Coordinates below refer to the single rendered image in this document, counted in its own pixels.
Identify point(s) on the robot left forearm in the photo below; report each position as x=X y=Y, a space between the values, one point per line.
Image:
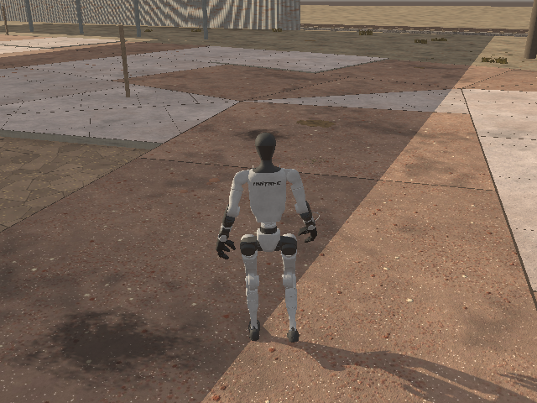
x=226 y=226

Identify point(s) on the left robot hand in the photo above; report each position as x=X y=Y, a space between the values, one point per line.
x=221 y=246

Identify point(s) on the humanoid robot torso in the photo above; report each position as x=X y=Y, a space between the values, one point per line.
x=267 y=195

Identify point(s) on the left robot upper arm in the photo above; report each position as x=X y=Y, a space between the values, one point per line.
x=239 y=179

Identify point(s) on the robot right forearm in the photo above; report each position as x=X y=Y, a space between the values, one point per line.
x=308 y=218

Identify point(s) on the robot right thigh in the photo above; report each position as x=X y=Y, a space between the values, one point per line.
x=288 y=247

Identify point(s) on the right robot upper arm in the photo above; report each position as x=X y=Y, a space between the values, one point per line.
x=297 y=188

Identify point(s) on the right robot hand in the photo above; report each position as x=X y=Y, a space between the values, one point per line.
x=313 y=234

